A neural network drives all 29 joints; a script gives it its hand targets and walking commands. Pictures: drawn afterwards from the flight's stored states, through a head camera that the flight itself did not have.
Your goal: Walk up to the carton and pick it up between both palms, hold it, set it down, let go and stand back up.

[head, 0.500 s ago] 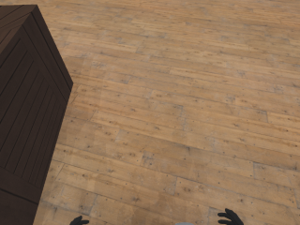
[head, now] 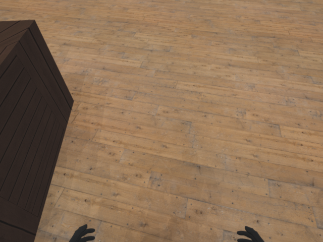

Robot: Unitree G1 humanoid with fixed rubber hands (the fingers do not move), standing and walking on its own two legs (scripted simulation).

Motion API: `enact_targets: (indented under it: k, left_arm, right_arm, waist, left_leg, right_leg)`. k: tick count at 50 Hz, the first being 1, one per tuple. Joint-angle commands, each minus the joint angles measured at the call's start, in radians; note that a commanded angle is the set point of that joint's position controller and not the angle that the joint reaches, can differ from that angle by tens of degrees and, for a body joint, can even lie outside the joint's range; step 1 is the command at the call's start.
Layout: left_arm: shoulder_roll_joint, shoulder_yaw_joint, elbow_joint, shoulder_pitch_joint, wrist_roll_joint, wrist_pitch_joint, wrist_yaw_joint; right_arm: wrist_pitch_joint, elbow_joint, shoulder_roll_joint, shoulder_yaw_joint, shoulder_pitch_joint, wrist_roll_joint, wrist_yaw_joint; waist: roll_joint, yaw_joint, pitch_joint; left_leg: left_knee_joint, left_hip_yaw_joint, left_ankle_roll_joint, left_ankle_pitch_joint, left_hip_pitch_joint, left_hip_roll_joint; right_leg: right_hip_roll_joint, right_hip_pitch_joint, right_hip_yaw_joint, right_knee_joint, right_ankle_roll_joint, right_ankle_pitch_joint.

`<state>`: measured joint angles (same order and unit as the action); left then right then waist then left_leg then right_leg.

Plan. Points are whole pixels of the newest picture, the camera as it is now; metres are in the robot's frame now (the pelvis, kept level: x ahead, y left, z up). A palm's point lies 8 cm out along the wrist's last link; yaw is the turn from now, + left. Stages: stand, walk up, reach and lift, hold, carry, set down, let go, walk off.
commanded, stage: stand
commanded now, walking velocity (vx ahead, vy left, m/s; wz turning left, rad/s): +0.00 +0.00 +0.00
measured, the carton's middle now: out of the picture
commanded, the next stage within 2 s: none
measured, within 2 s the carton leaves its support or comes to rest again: neither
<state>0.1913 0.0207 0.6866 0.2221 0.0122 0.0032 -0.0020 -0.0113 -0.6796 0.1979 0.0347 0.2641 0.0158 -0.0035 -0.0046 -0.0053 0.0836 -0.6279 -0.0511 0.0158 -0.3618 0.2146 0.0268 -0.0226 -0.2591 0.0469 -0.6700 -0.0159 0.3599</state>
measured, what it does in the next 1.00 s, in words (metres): stands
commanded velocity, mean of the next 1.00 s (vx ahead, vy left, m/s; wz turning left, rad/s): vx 0.00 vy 0.00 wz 0.00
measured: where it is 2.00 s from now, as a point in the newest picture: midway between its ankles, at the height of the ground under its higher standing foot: outside the picture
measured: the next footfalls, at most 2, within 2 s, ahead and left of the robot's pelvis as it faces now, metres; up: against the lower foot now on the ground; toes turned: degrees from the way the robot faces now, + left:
none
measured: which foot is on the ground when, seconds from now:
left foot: down 0.00-1.00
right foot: down 0.00-1.00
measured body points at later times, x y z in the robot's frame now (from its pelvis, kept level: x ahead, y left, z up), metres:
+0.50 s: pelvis -0.01 +0.01 +0.00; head +0.00 +0.00 +0.45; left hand +0.10 +0.24 -0.11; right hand +0.08 -0.24 -0.12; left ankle -0.01 +0.13 -0.72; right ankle +0.00 -0.11 -0.72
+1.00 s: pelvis -0.02 +0.02 +0.01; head -0.02 +0.01 +0.46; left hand +0.07 +0.25 -0.12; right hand +0.05 -0.23 -0.12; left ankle -0.01 +0.13 -0.72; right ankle +0.00 -0.11 -0.72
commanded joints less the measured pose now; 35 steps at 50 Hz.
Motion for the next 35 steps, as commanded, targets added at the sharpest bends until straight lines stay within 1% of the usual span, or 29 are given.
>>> enact_targets:
  k: [1,2,4,5,6,7,8,10,11,12,14,15,16,17,19,20,21,22,23,24,25,26,27,28,29,30,31,33,35]
  left_arm:
    - [0.149,0.053,-0.118,-0.01,-0.003,-0.03,0.007]
    - [0.148,0.053,-0.124,-0.007,-0.002,-0.029,0.006]
    - [0.157,0.051,-0.124,-0.01,-0.003,-0.031,0.006]
    - [0.161,0.054,-0.126,-0.016,0.001,-0.031,0.006]
    - [0.153,0.055,-0.123,-0.015,0.001,-0.03,0.005]
    - [0.151,0.057,-0.121,-0.02,-0.001,-0.029,0.005]
    - [0.149,0.055,-0.127,-0.013,-0.003,-0.031,0.005]
    - [0.155,0.053,-0.12,-0.004,-0.003,-0.033,0.009]
    - [0.154,0.052,-0.118,-0.006,0.0,-0.034,0.009]
    - [0.152,0.05,-0.115,-0.005,-0.003,-0.033,0.009]
    - [0.149,0.055,-0.114,-0.007,0.0,-0.031,0.007]
    - [0.149,0.054,-0.112,0.001,0.001,-0.03,0.007]
    - [0.146,0.056,-0.112,-0.008,-0.001,-0.031,0.007]
    - [0.148,0.056,-0.109,-0.003,-0.002,-0.032,0.007]
    - [0.142,0.053,-0.102,0.011,-0.001,-0.027,0.007]
    - [0.149,0.055,-0.099,0.019,0.001,-0.027,0.007]
    - [0.147,0.055,-0.097,0.01,0.0,-0.026,0.007]
    - [0.146,0.055,-0.094,0.025,-0.002,-0.027,0.006]
    - [0.141,0.053,-0.094,0.023,-0.001,-0.028,0.005]
    - [0.145,0.053,-0.095,0.021,0.001,-0.029,0.005]
    - [0.148,0.054,-0.09,0.022,-0.003,-0.03,0.005]
    - [0.144,0.055,-0.095,0.02,0.001,-0.029,0.003]
    - [0.152,0.051,-0.091,0.025,0.0,-0.03,0.004]
    - [0.158,0.051,-0.09,0.028,0.0,-0.031,0.005]
    - [0.155,0.05,-0.09,0.036,0.001,-0.032,0.006]
    - [0.151,0.051,-0.086,0.028,0.001,-0.033,0.006]
    - [0.148,0.047,-0.088,0.012,-0.003,-0.033,0.006]
    - [0.147,0.046,-0.08,0.028,-0.001,-0.032,0.007]
    - [0.141,0.04,-0.078,0.029,-0.003,-0.033,0.007]
  right_arm:
    - [0.031,0.112,0.135,0.04,0.008,-0.003,0.008]
    - [0.03,0.113,0.136,0.038,-0.002,-0.003,0.008]
    - [0.028,0.119,0.13,0.039,0.001,0.003,0.009]
    - [0.029,0.113,0.133,0.037,0.015,0.004,0.009]
    - [0.03,0.105,0.14,0.042,0.013,0.0,0.01]
    - [0.033,0.1,0.148,0.041,0.024,-0.002,0.009]
    - [0.035,0.1,0.147,0.04,0.012,0.001,0.01]
    - [0.035,0.104,0.136,0.038,0.007,0.003,0.011]
    - [0.035,0.104,0.128,0.036,0.005,0.002,0.011]
    - [0.034,0.101,0.124,0.033,-0.004,0.002,0.012]
    - [0.034,0.09,0.138,0.036,0.021,0.0,0.012]
    - [0.034,0.092,0.145,0.038,0.027,-0.001,0.011]
    - [0.034,0.088,0.151,0.04,0.032,-0.003,0.012]
    - [0.035,0.088,0.146,0.038,0.03,-0.005,0.012]
    - [0.035,0.089,0.145,0.035,0.015,-0.004,0.011]
    - [0.033,0.086,0.144,0.037,0.025,-0.001,0.012]
    - [0.033,0.089,0.144,0.036,0.031,0.0,0.012]
    - [0.033,0.087,0.149,0.036,0.033,0.001,0.013]
    - [0.035,0.088,0.151,0.037,0.03,-0.002,0.013]
    - [0.036,0.097,0.152,0.039,0.029,-0.002,0.012]
    - [0.037,0.092,0.149,0.037,0.028,-0.002,0.012]
    - [0.036,0.091,0.147,0.038,0.029,0.001,0.011]
    - [0.035,0.089,0.142,0.034,0.032,0.0,0.01]
    - [0.036,0.084,0.145,0.035,0.046,0.0,0.01]
    - [0.035,0.082,0.152,0.035,0.035,0.0,0.009]
    - [0.036,0.081,0.153,0.038,0.043,0.0,0.009]
    - [0.039,0.077,0.153,0.037,0.044,-0.005,0.009]
    - [0.042,0.074,0.155,0.033,0.04,-0.005,0.011]
    - [0.043,0.07,0.165,0.033,0.036,-0.008,0.01]
  waist:
    - [0.009,0.007,-0.079]
    - [0.01,0.008,-0.06]
    - [-0.018,0.001,-0.059]
    - [-0.024,-0.002,-0.09]
    - [-0.02,-0.001,-0.089]
    - [-0.017,-0.004,-0.09]
    - [-0.01,0.004,-0.12]
    - [-0.027,0.002,-0.129]
    - [-0.013,0.001,-0.138]
    - [-0.019,0.005,-0.127]
    - [-0.018,-0.003,-0.09]
    - [-0.041,0.001,-0.092]
    - [-0.042,-0.001,-0.115]
    - [-0.037,0.001,-0.123]
    - [0.014,0.011,-0.088]
    - [0.008,0.005,-0.078]
    - [0.023,0.002,-0.061]
    - [-0.008,0.009,-0.068]
    - [-0.013,0.012,-0.088]
    - [-0.029,0.01,-0.087]
    - [-0.022,0.006,-0.084]
    - [0.006,0.011,-0.059]
    - [-0.012,0.007,-0.02]
    - [0.005,0.0,-0.06]
    - [-0.014,0.009,-0.05]
    - [-0.02,0.005,-0.067]
    - [-0.004,-0.001,-0.074]
    - [0.004,0.007,-0.086]
    - [-0.007,0.006,-0.076]
  left_leg:
    - [0.112,0.084,-0.058,0.255,-0.02,0.068]
    - [0.112,0.081,-0.055,0.238,-0.011,0.068]
    - [0.092,0.067,-0.044,0.209,-0.023,0.056]
    - [0.098,0.068,-0.046,0.224,-0.029,0.062]
    - [0.104,0.074,-0.05,0.215,-0.045,0.061]
    - [0.115,0.085,-0.052,0.232,-0.032,0.071]
    - [0.108,0.077,-0.051,0.25,-0.042,0.069]
    - [0.089,0.072,-0.05,0.247,-0.054,0.068]
    - [0.087,0.066,-0.054,0.232,-0.058,0.065]
    - [0.092,0.065,-0.051,0.215,-0.054,0.061]
    - [0.108,0.073,-0.05,0.223,-0.043,0.071]
    - [0.113,0.071,-0.05,0.229,-0.053,0.078]
    - [0.108,0.079,-0.055,0.225,-0.043,0.077]
    - [0.116,0.08,-0.056,0.217,-0.049,0.074]
    - [0.129,0.083,-0.059,0.203,-0.013,0.077]
    - [0.124,0.079,-0.056,0.2,-0.007,0.076]
    - [0.136,0.077,-0.054,0.194,-0.003,0.075]
    - [0.138,0.081,-0.058,0.203,-0.017,0.084]
    - [0.136,0.083,-0.059,0.19,-0.026,0.085]
    - [0.132,0.089,-0.055,0.176,-0.031,0.08]
    - [0.132,0.083,-0.055,0.165,-0.026,0.08]
    - [0.146,0.086,-0.055,0.14,-0.009,0.078]
    - [0.143,0.087,-0.055,0.126,0.018,0.078]
    - [0.157,0.085,-0.053,0.125,0.0,0.078]
    - [0.151,0.084,-0.054,0.129,0.003,0.082]
    - [0.15,0.084,-0.052,0.139,-0.015,0.077]
    - [0.156,0.085,-0.05,0.159,-0.003,0.079]
    - [0.166,0.091,-0.057,0.179,-0.039,0.089]
    - [0.169,0.092,-0.062,0.187,-0.015,0.095]
  right_leg:
    - [0.094,-0.014,0.093,0.151,-0.021,-0.279]
    - [0.093,-0.02,0.1,0.164,-0.023,-0.275]
    - [0.107,-0.042,0.123,0.189,-0.029,-0.271]
    - [0.107,-0.014,0.125,0.173,-0.03,-0.275]
    - [0.098,-0.039,0.114,0.18,-0.028,-0.24]
    - [0.087,-0.021,0.096,0.164,-0.024,-0.25]
    - [0.091,-0.005,0.102,0.165,-0.021,-0.256]
    - [0.101,-0.005,0.121,0.173,-0.027,-0.278]
    - [0.107,-0.007,0.129,0.17,-0.031,-0.287]
    - [0.109,-0.012,0.139,0.171,-0.032,-0.285]
    - [0.1,-0.018,0.125,0.172,-0.031,-0.283]
    - [0.093,-0.028,0.114,0.171,-0.026,-0.283]
    - [0.093,-0.006,0.119,0.166,-0.028,-0.276]
    - [0.094,-0.023,0.121,0.167,-0.03,-0.259]
    - [0.087,-0.008,0.113,0.166,-0.024,-0.253]
    - [0.089,-0.011,0.116,0.171,-0.022,-0.255]
    - [0.091,-0.024,0.112,0.168,-0.02,-0.246]
    - [0.086,-0.027,0.106,0.17,-0.017,-0.237]
    - [0.08,-0.029,0.099,0.174,-0.016,-0.226]
    - [0.084,-0.029,0.112,0.182,-0.018,-0.221]
    - [0.085,-0.044,0.116,0.186,-0.017,-0.212]
    - [0.084,-0.041,0.115,0.191,-0.014,-0.187]
    - [0.09,-0.05,0.134,0.197,-0.022,-0.185]
    - [0.094,-0.029,0.135,0.189,-0.028,-0.184]
    - [0.089,-0.044,0.135,0.197,-0.025,-0.188]
    - [0.089,-0.038,0.135,0.195,-0.026,-0.191]
    - [0.088,-0.022,0.128,0.194,-0.024,-0.216]
    - [0.081,-0.036,0.125,0.184,-0.019,-0.221]
    - [0.075,-0.013,0.113,0.184,-0.016,-0.227]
